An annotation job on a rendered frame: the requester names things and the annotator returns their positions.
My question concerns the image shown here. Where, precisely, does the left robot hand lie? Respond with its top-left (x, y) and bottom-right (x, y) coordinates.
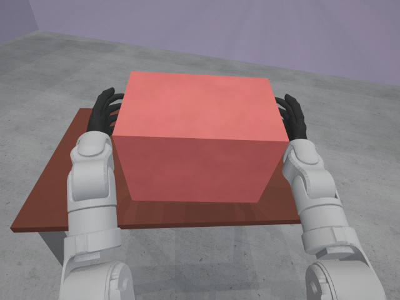
top-left (86, 87), bottom-right (124, 137)

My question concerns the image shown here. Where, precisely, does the left robot upper arm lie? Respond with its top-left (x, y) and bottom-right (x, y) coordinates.
top-left (60, 261), bottom-right (135, 300)

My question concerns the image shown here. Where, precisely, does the right robot upper arm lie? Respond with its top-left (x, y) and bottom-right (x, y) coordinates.
top-left (305, 260), bottom-right (385, 300)

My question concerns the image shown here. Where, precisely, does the right robot hand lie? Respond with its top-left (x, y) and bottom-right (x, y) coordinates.
top-left (275, 94), bottom-right (308, 142)

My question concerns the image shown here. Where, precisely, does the table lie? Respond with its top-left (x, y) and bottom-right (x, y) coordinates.
top-left (10, 108), bottom-right (301, 267)

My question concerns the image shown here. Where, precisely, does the robot right forearm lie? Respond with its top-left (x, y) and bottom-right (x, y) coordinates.
top-left (282, 139), bottom-right (386, 300)

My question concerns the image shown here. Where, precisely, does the robot left forearm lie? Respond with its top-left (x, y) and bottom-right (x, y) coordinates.
top-left (59, 131), bottom-right (122, 300)

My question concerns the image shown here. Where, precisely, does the carton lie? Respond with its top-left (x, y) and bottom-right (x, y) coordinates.
top-left (112, 71), bottom-right (289, 203)

